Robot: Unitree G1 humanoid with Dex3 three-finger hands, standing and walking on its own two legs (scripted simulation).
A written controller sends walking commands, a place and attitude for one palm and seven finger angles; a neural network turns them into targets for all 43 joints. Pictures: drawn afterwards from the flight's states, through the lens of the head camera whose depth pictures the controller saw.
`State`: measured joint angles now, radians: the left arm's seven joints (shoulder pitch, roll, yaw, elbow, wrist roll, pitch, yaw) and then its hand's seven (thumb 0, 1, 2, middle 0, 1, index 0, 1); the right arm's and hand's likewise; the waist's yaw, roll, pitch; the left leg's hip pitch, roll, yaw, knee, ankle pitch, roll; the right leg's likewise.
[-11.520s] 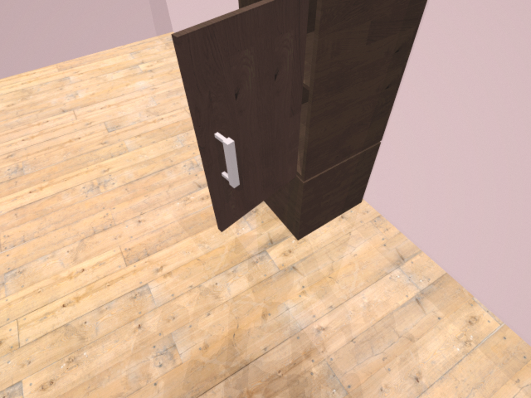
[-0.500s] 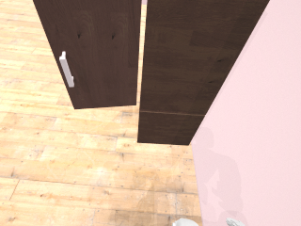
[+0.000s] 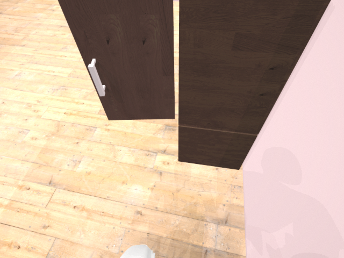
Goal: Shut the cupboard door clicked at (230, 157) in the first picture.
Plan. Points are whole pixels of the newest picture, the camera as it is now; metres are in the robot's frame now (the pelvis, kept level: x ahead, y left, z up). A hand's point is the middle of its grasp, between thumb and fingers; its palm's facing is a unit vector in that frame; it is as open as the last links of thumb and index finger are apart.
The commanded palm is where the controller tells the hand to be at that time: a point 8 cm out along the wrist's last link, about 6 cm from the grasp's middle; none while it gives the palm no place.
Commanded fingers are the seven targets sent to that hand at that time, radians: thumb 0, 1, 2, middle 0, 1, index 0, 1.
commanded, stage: take the last steps up to it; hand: left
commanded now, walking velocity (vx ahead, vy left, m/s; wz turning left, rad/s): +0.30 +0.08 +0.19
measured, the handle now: (98, 78) +0.73 +0.34 -0.06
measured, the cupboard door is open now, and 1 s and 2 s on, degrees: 100 100 100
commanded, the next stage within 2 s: come to a stop and stand still in 0.82 s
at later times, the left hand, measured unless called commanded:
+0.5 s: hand out of the picture +0.11 +0.25 -0.17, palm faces +0.09 -0.98 -0.19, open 7.4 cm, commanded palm none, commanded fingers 0.00 0.90 0.90 -0.20 -0.30 -0.20 -0.30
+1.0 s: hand (106, 210) +0.26 +0.22 -0.17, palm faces +0.12 -0.97 -0.21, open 7.2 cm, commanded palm none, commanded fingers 0.00 0.90 0.90 -0.20 -0.30 -0.20 -0.30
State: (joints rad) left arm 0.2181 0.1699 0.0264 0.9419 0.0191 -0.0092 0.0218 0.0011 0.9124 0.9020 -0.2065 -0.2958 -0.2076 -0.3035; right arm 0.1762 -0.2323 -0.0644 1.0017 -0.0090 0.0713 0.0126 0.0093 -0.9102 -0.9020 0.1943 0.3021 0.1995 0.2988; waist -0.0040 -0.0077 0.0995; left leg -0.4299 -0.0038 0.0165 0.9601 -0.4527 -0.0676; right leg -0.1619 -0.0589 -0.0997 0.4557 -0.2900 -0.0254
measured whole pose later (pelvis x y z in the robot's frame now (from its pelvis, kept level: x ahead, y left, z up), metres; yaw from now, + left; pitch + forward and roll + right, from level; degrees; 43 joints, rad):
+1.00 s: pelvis +0.26 +0.03 +0.00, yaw +4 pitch +0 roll +0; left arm 0.27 0.18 0.04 1.08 0.02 -0.07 0.01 -0.02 0.94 0.90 -0.20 -0.30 -0.21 -0.30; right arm 0.18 -0.17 -0.04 1.04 -0.01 -0.02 0.01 0.01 -0.92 -0.90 0.19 0.30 0.20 0.30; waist 0.02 0.00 0.06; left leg -0.44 0.07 0.07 0.67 -0.25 -0.05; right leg -0.10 -0.01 -0.13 0.37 -0.26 -0.04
